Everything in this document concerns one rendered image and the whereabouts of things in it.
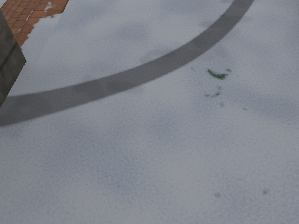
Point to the stairs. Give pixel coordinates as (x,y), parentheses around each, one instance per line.
(17,12)

